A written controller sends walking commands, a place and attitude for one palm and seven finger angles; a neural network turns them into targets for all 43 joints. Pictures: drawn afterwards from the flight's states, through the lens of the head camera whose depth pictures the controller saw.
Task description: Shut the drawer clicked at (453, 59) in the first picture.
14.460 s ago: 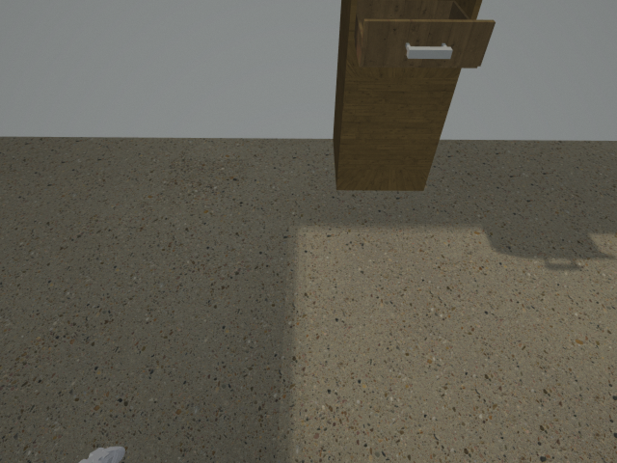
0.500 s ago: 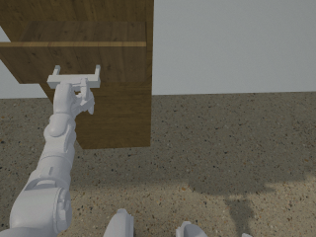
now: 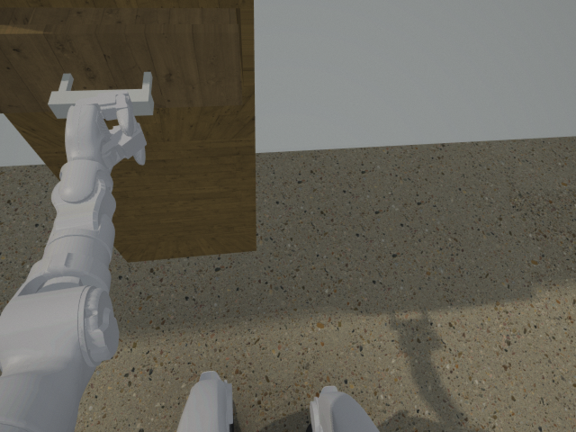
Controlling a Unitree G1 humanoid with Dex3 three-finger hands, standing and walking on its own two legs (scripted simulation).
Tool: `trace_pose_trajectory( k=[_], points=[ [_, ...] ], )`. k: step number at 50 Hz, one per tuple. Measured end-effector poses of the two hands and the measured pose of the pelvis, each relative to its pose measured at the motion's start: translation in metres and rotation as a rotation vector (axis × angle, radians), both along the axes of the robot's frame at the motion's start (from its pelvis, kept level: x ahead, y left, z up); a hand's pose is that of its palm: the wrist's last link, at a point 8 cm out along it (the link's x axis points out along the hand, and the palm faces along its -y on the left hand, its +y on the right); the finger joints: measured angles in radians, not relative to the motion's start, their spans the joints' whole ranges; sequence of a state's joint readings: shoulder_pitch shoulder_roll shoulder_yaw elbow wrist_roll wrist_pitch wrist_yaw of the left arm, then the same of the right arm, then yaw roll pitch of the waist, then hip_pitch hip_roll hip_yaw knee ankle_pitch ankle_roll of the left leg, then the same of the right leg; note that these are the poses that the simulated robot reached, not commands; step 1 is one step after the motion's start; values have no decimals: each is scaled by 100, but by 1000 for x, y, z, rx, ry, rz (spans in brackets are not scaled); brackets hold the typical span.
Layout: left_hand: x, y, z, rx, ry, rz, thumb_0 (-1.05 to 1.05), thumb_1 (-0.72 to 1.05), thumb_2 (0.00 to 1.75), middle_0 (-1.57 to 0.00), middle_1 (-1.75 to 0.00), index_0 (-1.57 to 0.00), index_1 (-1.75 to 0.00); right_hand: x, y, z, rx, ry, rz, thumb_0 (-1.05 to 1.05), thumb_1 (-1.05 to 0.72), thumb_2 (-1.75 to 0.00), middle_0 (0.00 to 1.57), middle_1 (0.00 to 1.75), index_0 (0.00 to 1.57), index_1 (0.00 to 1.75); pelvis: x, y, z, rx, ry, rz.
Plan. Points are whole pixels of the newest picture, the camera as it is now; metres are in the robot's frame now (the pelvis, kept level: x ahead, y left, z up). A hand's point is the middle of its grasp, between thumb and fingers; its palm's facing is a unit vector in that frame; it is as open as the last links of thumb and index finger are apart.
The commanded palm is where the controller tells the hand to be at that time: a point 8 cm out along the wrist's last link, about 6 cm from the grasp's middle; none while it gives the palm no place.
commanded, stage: push the drawer shut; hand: left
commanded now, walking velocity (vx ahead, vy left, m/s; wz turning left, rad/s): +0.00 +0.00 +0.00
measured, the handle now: (105, 91) +0.58 +0.24 +0.09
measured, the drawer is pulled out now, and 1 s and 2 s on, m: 0.05 0.00 0.00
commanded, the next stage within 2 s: pull the fist back off the drawer in 0.70 s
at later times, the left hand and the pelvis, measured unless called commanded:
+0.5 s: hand (137, 105) +0.55 +0.19 +0.09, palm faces +0.07 -1.00 -0.01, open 3.1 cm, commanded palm +0.55 +0.22 +0.09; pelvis +0.01 +0.00 -0.01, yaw -1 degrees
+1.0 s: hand (135, 105) +0.55 +0.19 +0.09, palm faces +0.08 -1.00 -0.03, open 3.1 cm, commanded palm +0.56 +0.21 +0.09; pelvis -0.01 +0.01 -0.02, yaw -1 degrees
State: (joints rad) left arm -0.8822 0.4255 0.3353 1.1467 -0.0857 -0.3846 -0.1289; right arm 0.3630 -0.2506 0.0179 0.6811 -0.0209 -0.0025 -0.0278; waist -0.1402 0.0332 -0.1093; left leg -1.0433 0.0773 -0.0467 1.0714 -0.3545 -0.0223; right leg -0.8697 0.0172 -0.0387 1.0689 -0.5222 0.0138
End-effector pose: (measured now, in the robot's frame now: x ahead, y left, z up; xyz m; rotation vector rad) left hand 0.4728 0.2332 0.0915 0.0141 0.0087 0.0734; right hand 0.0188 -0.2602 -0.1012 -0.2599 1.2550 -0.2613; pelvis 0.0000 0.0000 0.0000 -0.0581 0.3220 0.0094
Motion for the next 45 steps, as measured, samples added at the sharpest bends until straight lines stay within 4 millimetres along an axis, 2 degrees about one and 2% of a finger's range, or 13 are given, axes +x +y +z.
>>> trace_pose_trajectory(
  k=[24, 35, 45],
  points=[
    [53, 9, 2, -5, 26, -3, 2, 79, 94, -140, -160, -140, -160, -31, 5, 1, -19, 117, -55, 1, -90, -89, 20, 30, 20, 30, 7, 4, -7, -20, 69, -13],
    [56, 18, 1, 2, 29, -5, 0, 67, 96, -139, -160, -140, -160, -43, 12, 0, -32, 153, -39, 1, -90, -89, 20, 30, 20, 30, 0, 9, -13, -35, 89, 0],
    [55, 15, 3, 8, 32, 1, 2, 69, 98, -139, -160, -140, -160, -52, 16, 2, -50, 130, -23, 1, -90, -89, 20, 30, 20, 30, -11, 12, -15, -42, 95, 7]
  ],
)
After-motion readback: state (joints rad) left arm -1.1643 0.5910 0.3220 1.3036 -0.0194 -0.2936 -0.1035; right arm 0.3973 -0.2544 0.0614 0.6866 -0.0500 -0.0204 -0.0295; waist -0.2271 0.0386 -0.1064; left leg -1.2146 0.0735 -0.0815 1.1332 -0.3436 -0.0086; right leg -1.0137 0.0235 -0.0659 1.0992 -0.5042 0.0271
